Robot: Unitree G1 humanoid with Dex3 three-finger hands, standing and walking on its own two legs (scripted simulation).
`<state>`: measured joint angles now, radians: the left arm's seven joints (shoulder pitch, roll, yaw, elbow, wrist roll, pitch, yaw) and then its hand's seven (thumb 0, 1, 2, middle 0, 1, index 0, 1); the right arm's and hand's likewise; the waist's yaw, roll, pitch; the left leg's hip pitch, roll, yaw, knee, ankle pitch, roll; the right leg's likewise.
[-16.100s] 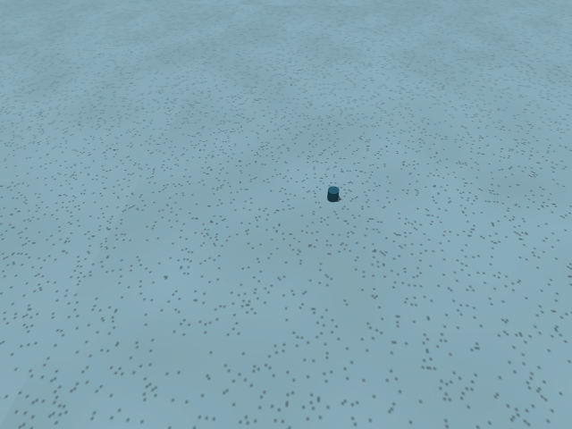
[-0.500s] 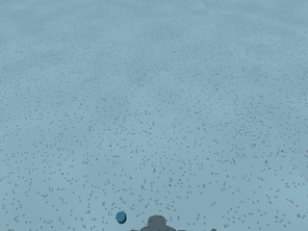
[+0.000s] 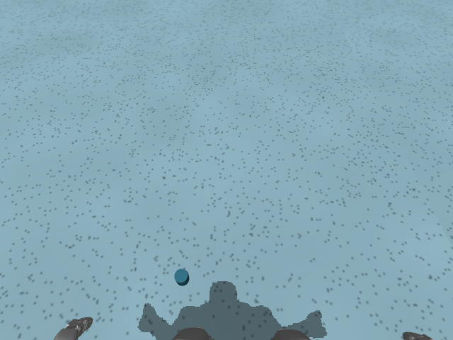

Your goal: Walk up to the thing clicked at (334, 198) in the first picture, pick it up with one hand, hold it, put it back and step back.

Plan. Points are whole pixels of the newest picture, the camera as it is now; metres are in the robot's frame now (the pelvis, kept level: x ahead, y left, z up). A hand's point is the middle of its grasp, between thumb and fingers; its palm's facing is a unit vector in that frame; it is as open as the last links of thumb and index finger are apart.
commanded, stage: walk up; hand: left
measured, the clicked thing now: (181, 277) +0.40 +0.21 -0.73
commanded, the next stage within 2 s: stand in 1.96 s
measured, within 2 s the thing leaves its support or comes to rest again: neither
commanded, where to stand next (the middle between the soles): +0.01 -0.02 m, yaw -2 degrees
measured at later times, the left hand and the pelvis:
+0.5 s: hand out of the picture +0.04 +0.27 -0.14, palm faces -0.11 -0.92 -0.37, open 7.4 cm; pelvis -0.06 +0.00 +0.01, yaw -5 degrees
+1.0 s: hand out of the picture +0.05 +0.23 -0.14, palm faces -0.05 -0.95 -0.31, open 7.4 cm; pelvis -0.04 -0.02 +0.02, yaw -3 degrees
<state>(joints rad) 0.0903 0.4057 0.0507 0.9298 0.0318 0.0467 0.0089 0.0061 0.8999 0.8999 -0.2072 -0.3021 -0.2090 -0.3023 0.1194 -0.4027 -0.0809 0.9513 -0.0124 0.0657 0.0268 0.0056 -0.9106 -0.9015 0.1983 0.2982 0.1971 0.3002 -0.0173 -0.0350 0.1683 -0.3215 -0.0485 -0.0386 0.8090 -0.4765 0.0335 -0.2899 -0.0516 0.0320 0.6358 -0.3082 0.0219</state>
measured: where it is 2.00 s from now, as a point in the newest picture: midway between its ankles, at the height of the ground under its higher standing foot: outside the picture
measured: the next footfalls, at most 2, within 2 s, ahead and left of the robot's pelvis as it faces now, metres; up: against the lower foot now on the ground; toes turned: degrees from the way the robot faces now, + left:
left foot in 0.04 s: -0.01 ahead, +0.11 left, +0.00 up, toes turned -4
right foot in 0.46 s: -0.04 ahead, -0.12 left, +0.00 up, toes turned -2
